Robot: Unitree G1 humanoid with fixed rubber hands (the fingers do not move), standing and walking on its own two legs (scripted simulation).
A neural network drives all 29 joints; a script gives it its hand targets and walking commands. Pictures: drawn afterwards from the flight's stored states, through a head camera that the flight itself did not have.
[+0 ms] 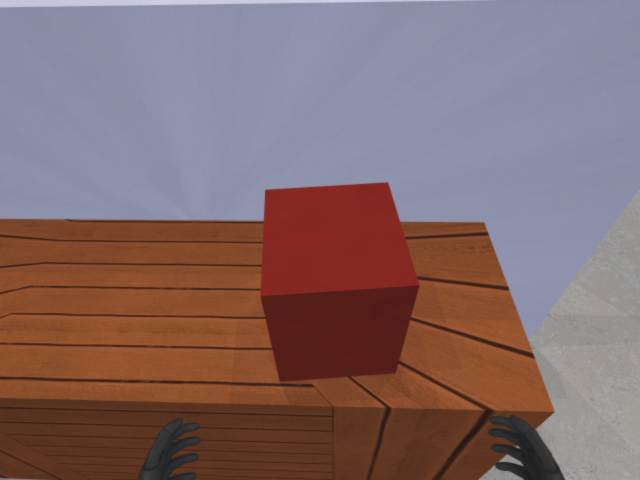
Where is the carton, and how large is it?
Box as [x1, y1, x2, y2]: [260, 182, 419, 381]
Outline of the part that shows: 387,182 265,190 260,296 280,381 395,372 419,285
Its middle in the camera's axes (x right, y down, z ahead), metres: +0.02 +0.07 +0.65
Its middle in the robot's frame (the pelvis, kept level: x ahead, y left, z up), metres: +0.44 +0.01 -0.05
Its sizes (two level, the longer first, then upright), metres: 0.210 0.200 0.250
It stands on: a pedestal, 0.60 m high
